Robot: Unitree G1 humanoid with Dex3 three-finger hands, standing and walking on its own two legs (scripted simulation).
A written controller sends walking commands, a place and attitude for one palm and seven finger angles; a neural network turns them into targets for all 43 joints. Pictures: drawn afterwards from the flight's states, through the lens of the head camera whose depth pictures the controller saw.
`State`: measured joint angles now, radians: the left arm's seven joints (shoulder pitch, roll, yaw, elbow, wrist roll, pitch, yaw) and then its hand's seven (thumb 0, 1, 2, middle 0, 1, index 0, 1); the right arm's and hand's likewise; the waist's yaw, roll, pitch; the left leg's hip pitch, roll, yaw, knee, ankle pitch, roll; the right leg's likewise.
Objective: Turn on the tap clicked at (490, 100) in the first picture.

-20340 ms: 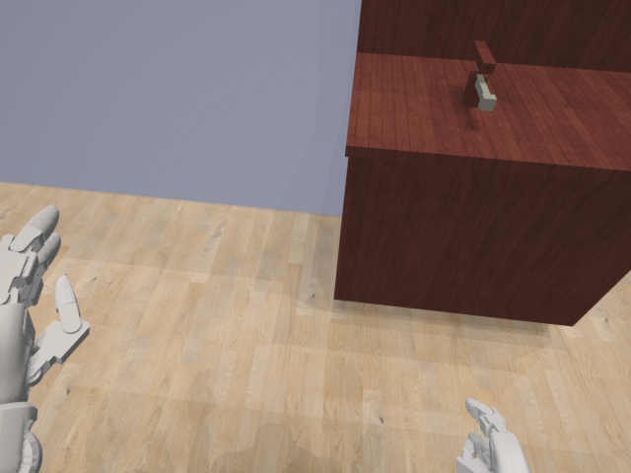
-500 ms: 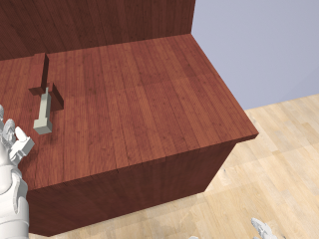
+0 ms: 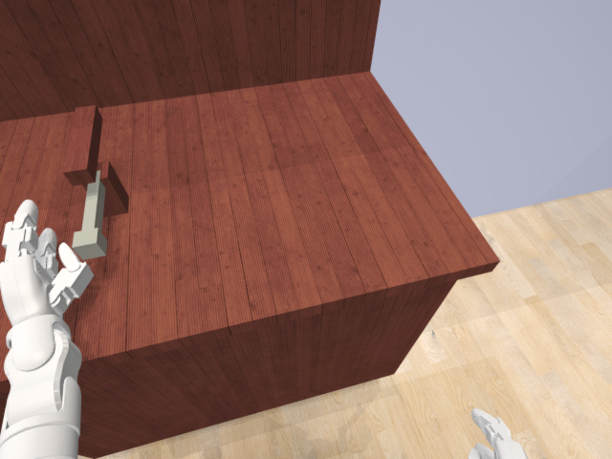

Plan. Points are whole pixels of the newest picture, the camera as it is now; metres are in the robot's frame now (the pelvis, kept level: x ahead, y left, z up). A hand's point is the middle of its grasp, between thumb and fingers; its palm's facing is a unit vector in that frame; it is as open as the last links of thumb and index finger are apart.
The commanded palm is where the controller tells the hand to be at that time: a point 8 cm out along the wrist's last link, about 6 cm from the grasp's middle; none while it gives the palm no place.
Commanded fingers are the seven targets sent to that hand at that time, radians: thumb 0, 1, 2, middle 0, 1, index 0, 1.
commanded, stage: push the lever round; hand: left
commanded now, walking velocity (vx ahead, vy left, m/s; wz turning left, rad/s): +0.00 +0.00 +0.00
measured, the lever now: (90, 243) +0.34 +0.30 +0.09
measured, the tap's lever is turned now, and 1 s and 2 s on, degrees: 0 19 44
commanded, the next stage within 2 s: none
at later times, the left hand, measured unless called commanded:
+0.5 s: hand (108, 264) +0.32 +0.28 +0.07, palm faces +0.58 -0.81 -0.07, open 7.7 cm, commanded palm +0.28 +0.31 +0.08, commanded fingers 0.00 0.90 0.90 -0.15 -0.15 -0.15 -0.15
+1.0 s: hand (130, 261) +0.33 +0.25 +0.08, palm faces +0.67 -0.74 -0.06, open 7.6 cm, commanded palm +0.29 +0.27 +0.08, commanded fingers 0.00 0.90 0.90 -0.15 -0.15 -0.15 -0.15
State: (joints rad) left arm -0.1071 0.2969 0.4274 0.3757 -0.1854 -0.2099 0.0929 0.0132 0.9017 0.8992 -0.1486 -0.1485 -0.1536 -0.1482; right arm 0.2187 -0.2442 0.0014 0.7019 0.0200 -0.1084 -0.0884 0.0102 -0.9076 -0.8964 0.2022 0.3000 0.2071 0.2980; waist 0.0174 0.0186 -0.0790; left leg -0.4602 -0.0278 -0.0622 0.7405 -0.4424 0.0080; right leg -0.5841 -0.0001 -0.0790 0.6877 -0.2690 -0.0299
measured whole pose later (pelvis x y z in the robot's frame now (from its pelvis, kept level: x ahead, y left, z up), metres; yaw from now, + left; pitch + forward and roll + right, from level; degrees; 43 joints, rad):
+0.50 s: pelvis -0.01 -0.01 +0.00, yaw +0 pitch +9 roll +0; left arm -0.16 0.26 0.39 0.41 -0.16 -0.22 0.20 0.02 0.93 0.91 -0.15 -0.15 -0.15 -0.15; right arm 0.21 -0.25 0.00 0.71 0.02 -0.10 -0.08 0.01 -0.91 -0.90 0.20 0.30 0.21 0.30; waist 0.01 0.02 -0.08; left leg -0.46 -0.02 -0.07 0.74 -0.43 -0.01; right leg -0.59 0.01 -0.09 0.69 -0.26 -0.05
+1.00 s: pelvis -0.01 -0.01 +0.00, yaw +0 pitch +8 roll +0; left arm -0.17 0.16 0.31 0.37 -0.09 -0.19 0.42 0.02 0.94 0.91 -0.15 -0.15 -0.15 -0.15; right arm 0.18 -0.23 0.00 0.71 -0.01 -0.06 -0.07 0.01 -0.91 -0.90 0.20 0.30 0.21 0.30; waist 0.01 0.03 -0.09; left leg -0.45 -0.02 -0.07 0.72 -0.42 -0.01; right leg -0.57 0.01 -0.09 0.68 -0.25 -0.05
